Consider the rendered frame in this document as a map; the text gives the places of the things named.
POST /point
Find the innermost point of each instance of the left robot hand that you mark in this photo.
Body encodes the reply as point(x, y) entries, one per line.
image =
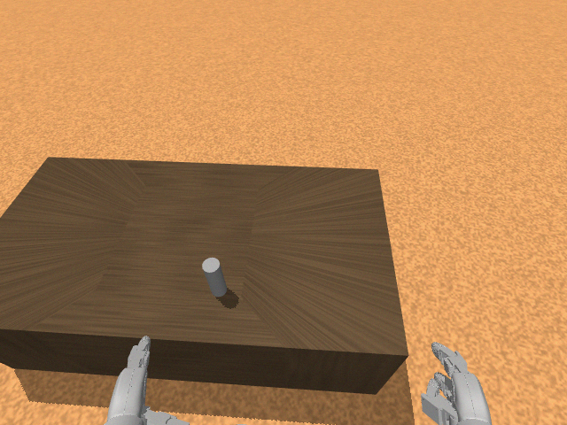
point(130, 389)

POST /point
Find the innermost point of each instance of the right robot hand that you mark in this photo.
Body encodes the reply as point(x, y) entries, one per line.
point(465, 396)

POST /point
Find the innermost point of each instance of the can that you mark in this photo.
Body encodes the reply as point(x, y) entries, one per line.
point(214, 276)

